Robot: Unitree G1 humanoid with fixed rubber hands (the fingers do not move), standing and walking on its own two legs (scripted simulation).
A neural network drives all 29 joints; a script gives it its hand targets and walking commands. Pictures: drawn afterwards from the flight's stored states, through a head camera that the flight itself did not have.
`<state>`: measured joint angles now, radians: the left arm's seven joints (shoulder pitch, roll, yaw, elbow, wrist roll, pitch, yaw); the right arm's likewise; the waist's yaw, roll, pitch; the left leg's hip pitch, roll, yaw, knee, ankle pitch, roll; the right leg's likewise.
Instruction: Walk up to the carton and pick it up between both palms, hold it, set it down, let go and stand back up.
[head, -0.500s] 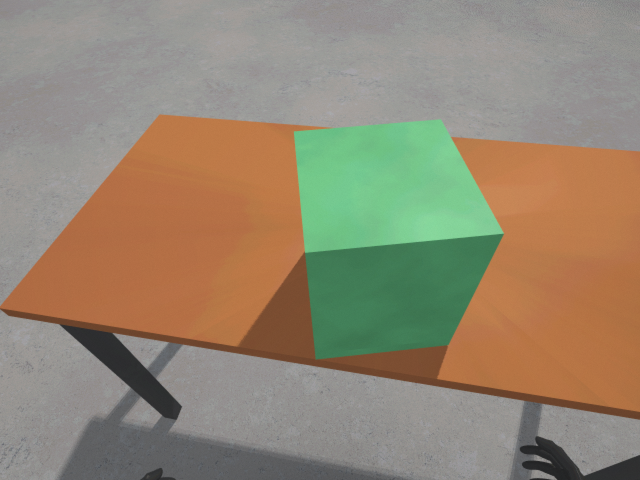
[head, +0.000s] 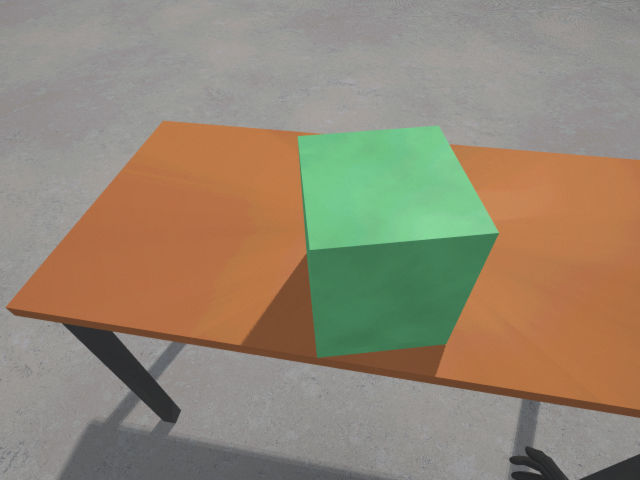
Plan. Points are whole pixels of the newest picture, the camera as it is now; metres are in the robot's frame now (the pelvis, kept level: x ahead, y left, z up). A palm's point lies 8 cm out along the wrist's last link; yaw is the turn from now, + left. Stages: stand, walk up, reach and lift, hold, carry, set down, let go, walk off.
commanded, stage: walk up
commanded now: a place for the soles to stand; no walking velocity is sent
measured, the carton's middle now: (375, 245) +0.43 -0.04 +0.05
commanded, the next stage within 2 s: reach and lift in 0.30 s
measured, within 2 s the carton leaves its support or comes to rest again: neither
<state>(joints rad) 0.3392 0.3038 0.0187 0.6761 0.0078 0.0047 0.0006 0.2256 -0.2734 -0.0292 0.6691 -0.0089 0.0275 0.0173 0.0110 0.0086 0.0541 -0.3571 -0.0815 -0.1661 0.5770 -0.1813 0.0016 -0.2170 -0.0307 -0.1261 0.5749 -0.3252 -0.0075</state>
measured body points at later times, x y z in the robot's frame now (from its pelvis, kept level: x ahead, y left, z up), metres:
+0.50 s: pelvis +0.00 -0.01 -0.01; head +0.03 +0.00 +0.44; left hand +0.19 +0.26 -0.10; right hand +0.17 -0.26 -0.10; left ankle +0.08 +0.11 -0.73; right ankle -0.01 -0.11 -0.73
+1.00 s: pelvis +0.06 -0.03 +0.02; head +0.06 -0.02 +0.47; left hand +0.25 +0.19 -0.04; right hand +0.19 -0.28 -0.06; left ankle +0.08 +0.11 -0.73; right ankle -0.01 -0.11 -0.73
